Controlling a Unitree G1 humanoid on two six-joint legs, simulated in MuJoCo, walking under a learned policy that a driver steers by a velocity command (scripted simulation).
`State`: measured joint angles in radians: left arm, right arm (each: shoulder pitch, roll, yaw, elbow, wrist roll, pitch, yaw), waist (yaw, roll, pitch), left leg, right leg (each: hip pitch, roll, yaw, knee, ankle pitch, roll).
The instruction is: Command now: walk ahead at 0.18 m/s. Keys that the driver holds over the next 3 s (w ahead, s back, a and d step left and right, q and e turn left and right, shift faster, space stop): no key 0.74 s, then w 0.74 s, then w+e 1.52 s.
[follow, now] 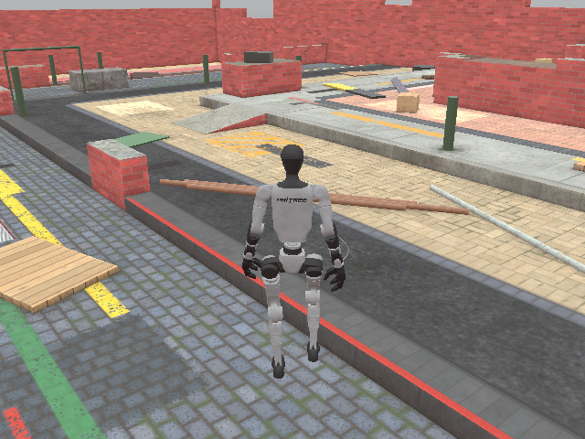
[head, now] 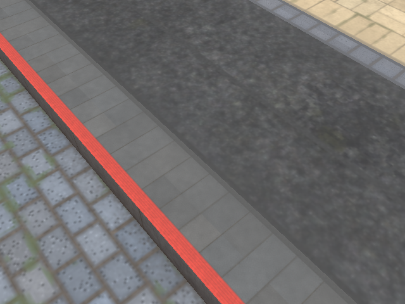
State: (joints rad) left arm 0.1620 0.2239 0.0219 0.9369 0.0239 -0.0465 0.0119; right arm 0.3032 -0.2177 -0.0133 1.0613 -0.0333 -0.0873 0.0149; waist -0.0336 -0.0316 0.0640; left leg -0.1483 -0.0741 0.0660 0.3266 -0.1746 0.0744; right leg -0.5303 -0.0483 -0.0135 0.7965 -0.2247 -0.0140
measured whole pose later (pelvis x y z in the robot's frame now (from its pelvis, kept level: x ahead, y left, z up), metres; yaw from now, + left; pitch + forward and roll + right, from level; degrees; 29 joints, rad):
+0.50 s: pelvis +0.08 -0.01 +0.00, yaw +0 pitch -1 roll +0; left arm 0.22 0.19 0.05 1.08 0.00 -0.02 0.02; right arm 0.29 -0.20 -0.02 1.11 0.00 0.02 -0.03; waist 0.00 0.02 0.04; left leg -0.06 -0.01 0.05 0.40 -0.32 0.03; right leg -0.22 0.04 -0.06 0.43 -0.19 -0.06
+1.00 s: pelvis +0.10 -0.01 -0.01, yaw +0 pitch -1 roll +0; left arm 0.30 0.15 0.04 1.08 0.02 -0.03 0.01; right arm 0.45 -0.17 -0.03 1.12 -0.02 -0.02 -0.03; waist -0.02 0.04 -0.01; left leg -0.01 -0.03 0.04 0.40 -0.37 0.05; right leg -0.25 0.01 -0.08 0.61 -0.39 -0.08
